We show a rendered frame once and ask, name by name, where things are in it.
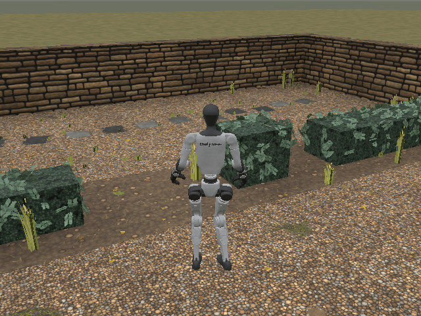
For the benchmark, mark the left robot shin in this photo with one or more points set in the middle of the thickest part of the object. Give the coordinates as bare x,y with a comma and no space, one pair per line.
196,238

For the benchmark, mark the left robot hand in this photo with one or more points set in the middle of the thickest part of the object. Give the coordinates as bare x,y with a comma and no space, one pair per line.
173,178

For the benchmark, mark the right robot forearm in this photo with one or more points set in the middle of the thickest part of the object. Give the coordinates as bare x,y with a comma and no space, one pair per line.
241,171

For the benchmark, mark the robot left upper arm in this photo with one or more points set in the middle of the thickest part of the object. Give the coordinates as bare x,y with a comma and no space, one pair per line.
186,149

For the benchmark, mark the robot shin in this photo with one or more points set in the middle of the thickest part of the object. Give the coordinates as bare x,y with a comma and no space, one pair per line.
196,238
222,237

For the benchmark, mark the right robot shin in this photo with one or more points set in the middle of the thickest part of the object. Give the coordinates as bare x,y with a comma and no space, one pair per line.
222,237

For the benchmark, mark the left robot forearm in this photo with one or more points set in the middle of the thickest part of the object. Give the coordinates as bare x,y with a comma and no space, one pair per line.
177,170

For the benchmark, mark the robot right upper arm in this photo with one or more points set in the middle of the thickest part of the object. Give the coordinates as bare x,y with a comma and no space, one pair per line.
234,149

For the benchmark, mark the right robot hand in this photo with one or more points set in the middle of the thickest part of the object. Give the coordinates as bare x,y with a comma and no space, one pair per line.
244,180

